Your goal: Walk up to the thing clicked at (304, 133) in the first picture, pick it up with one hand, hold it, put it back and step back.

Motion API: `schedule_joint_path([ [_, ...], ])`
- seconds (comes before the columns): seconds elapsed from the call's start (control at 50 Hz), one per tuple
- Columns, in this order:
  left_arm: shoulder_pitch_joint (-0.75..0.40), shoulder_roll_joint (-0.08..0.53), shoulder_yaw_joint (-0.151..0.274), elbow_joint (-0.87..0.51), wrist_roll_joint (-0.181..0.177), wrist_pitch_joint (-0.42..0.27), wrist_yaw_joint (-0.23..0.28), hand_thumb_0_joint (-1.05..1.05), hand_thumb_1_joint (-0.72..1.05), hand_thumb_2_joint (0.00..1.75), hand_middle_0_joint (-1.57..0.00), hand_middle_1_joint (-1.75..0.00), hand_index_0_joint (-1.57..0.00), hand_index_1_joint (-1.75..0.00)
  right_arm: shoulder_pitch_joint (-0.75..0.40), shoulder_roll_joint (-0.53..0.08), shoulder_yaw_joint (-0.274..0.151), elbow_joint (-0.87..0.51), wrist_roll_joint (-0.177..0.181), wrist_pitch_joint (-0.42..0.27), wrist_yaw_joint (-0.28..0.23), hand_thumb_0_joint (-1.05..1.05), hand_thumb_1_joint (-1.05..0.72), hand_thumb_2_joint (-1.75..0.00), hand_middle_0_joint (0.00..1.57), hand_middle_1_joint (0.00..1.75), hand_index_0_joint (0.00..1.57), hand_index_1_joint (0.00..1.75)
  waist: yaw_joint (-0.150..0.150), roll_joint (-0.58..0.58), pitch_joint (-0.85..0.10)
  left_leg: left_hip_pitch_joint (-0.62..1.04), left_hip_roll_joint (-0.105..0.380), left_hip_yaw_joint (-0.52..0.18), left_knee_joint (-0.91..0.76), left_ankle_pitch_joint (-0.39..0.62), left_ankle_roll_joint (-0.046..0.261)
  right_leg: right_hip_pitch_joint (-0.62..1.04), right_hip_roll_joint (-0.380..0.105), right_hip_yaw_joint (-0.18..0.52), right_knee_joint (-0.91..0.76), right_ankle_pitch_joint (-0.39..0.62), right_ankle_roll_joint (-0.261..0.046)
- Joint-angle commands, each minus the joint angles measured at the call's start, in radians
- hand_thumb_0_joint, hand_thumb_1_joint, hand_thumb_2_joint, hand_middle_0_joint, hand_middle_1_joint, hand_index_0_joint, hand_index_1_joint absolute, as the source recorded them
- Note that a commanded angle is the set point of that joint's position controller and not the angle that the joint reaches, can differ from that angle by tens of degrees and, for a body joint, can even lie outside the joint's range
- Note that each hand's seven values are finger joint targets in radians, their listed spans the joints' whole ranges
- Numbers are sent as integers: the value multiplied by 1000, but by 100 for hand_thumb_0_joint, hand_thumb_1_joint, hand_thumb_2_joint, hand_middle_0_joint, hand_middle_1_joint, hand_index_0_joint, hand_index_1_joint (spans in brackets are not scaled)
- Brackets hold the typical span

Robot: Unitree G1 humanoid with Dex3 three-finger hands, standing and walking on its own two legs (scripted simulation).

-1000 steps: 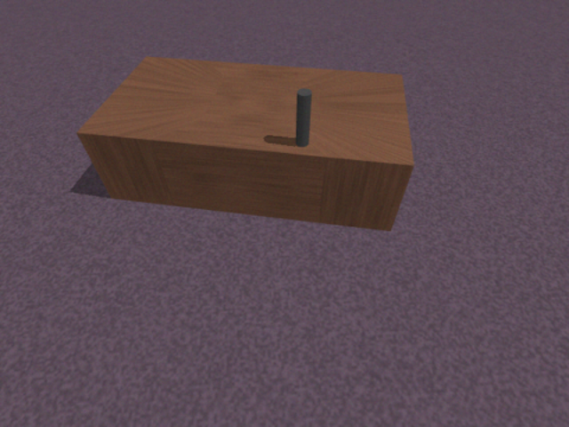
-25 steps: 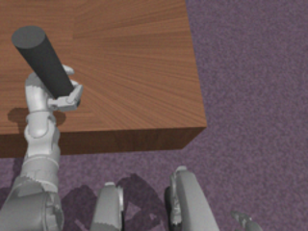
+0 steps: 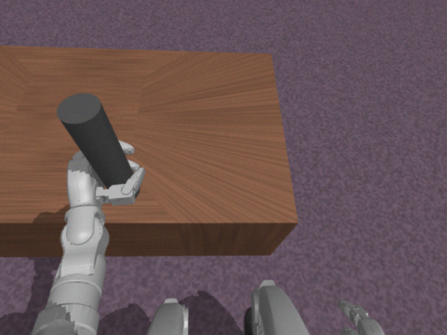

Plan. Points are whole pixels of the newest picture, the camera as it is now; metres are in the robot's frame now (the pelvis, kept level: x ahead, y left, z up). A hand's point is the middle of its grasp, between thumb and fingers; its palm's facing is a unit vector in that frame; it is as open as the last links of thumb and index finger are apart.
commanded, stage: lift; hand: left
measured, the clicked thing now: (107, 158) +0.40 +0.17 +0.07
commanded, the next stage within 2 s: hold in 0.86 s
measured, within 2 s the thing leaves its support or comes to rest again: neither
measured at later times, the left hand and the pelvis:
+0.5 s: hand (111, 162) +0.39 +0.16 +0.08, palm faces +0.11 -0.99 -0.04, open 7.0 cm; pelvis +0.02 +0.00 +0.05, yaw +0 degrees
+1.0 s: hand (105, 159) +0.38 +0.16 +0.11, palm faces +0.11 -0.99 -0.03, open 7.0 cm; pelvis +0.03 +0.00 +0.07, yaw +0 degrees
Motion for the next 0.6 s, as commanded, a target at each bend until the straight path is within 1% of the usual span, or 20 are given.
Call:
schedule_joint_path([
  [0.0, -307, 147, 33, -252, -10, -81, 6, 0, 41, 129, -131, -141, -133, -140, 54, -146, -50, -86, -6, -32, -16, 0, -90, -90, 20, 30, 20, 30, -6, 44, -381, 198, -27, 21, -265, 203, 30, 393, 30, 3, -200, 148, -29],
  [0.02, -316, 143, 18, -279, -8, -83, 5, 0, 41, 129, -131, -141, -133, -140, 44, -137, -45, -100, -4, -33, -16, 0, -90, -90, 20, 30, 20, 30, 1, 30, -365, 197, -30, 29, -270, 201, 33, 415, 32, 4, -216, 148, -26],
  [0.04, -328, 140, 6, -274, 1, -81, 2, 0, 42, 129, -132, -141, -134, -140, 54, -138, -49, -95, -8, -35, -17, 0, -90, -90, 20, 30, 20, 30, -15, 41, -383, 224, -27, 28, -276, 223, 31, 426, 33, 3, -223, 172, -27],
  [0.06, -284, 127, 6, -259, -6, -79, 0, 0, 41, 130, -132, -142, -134, -141, 48, -139, -48, -99, -8, -37, -16, 0, -90, -90, 20, 30, 20, 30, -3, 38, -357, 233, -28, 30, -288, 228, 30, 432, 34, 1, -232, 175, -27],
  [0.1, -319, 119, -14, -330, -14, -77, -4, 0, 38, 130, -133, -143, -135, -142, 53, -134, -45, -108, -6, -39, -16, 0, -90, -90, 20, 30, 20, 30, -7, 34, -407, 272, -28, 34, -299, 259, 31, 491, 34, 6, -251, 212, -26],
  [0.12, -315, 154, 24, -326, -18, -74, -4, 0, 38, 129, -134, -143, -136, -142, 54, -133, -44, -106, -6, -38, -17, 0, -91, -90, 20, 30, 20, 30, 4, 45, -407, 277, -30, 36, -303, 285, 29, 514, 35, 4, -254, 233, -26],
  [0.14, -294, 131, 7, -337, -23, -72, -3, 0, 39, 131, -135, -145, -137, -144, 48, -132, -41, -112, -4, -40, -16, 0, -90, -90, 20, 30, 20, 30, 11, 46, -426, 307, -28, 35, -313, 313, 25, 530, 33, 2, -251, 256, -28],
  [0.18, -251, 134, 20, -310, -23, -64, 4, 0, 39, 131, -133, -144, -136, -144, 62, -136, -44, -105, -5, -38, -16, 0, -90, -90, 20, 30, 20, 30, 12, 41, -403, 328, -23, 31, -327, 346, 20, 536, 38, -3, -257, 277, -31],
  [0.2, -286, 126, 7, -359, -24, -69, 5, 0, 40, 131, -134, -144, -136, -143, 49, -126, -40, -114, -5, -40, -16, 0, -90, -90, 20, 30, 20, 30, 10, 40, -384, 323, -25, 32, -339, 332, 22, 537, 39, -5, -270, 265, -29],
  [0.24, -261, 132, 26, -326, -30, -66, 10, 0, 42, 131, -133, -143, -135, -143, 49, -126, -40, -105, -7, -39, -20, 0, -90, -90, 20, 30, 20, 30, 8, 32, -354, 326, -23, 33, -352, 328, 23, 542, 38, -4, -285, 262, -28],
  [0.26, -315, 121, 5, -393, -30, -73, 10, 0, 42, 130, -133, -143, -135, -142, 52, -117, -36, -115, -5, -40, -20, 0, -90, -90, 20, 30, 20, 30, 5, 25, -380, 336, -23, 33, -360, 326, 26, 573, 38, -1, -292, 269, -27],
  [0.3, -249, 134, 22, -327, -26, -68, 7, 0, 38, 131, -133, -144, -135, -143, 48, -122, -38, -106, -5, -38, -23, 0, -90, -90, 20, 30, 20, 30, 11, 15, -335, 336, -23, 37, -376, 328, 26, 574, 37, -3, -303, 266, -26],
  [0.32, -266, 123, 1, -360, -27, -71, 1, 0, 38, 130, -133, -144, -135, -143, 46, -116, -35, -110, -5, -39, -25, 0, -90, -90, 20, 30, 20, 30, 8, 8, -344, 343, -23, 38, -381, 328, 28, 593, 38, -1, -310, 269, -25],
  [0.34, -248, 140, 24, -331, -23, -71, 0, 0, 38, 130, -132, -143, -134, -142, 53, -121, -40, -104, -8, -37, -24, 0, -90, -90, 20, 30, 20, 30, 9, 15, -342, 347, -22, 38, -382, 346, 26, 595, 39, -2, -312, 283, -27],
  [0.38, -241, 118, -5, -345, -27, -67, -11, 0, 38, 128, -132, -142, -134, -141, 47, -118, -39, -109, -6, -39, -25, 0, -90, -90, 20, 30, 20, 30, 8, 30, -330, 379, -22, 40, -396, 361, 23, 598, 39, -2, -322, 294, -29],
  [0.46, -208, 129, 9, -360, -34, -63, -19, 0, 40, 128, -132, -142, -134, -141, 48, -118, -40, -111, -5, -37, -22, 0, -90, -90, 20, 30, 20, 30, 22, 40, -325, 404, -21, 39, -419, 394, 17, 637, 40, -6, -338, 314, -31],
  [0.48, -158, 109, 3, -307, -33, -54, -21, 0, 39, 129, -131, -142, -133, -141, 50, -120, -40, -111, -3, -37, -20, 0, -90, -90, 20, 30, 20, 30, 22, 30, -324, 417, -19, 39, -426, 415, 13, 639, 40, -8, -338, 328, -33],
  [0.5, -250, 118, -8, -434, -38, -67, -19, 0, 38, 129, -132, -142, -135, -142, 37, -111, -37, -125, -3, -38, -21, 0, -90, -90, 20, 30, 20, 30, 26, 58, -329, 427, -19, 38, -434, 401, 15, 640, 41, -8, -344, 317, -33],
  [0.52, -198, 119, 16, -358, -40, -59, -16, 0, 38, 129, -132, -143, -134, -142, 44, -118, -44, -118, -2, -36, -24, 0, -90, -90, 20, 30, 20, 30, 21, 41, -311, 433, -20, 40, -438, 401, 15, 642, 42, -8, -353, 315, -31],
  [0.58, -200, 111, 6, -393, -39, -60, -13, 0, 42, 129, -132, -142, -134, -141, 41, -113, -42, -119, -4, -38, -24, 0, -90, -90, 20, 30, 20, 30, 18, 20, -294, 432, -17, 37, -460, 363, 18, 654, 44, -11, -372, 283, -29],
])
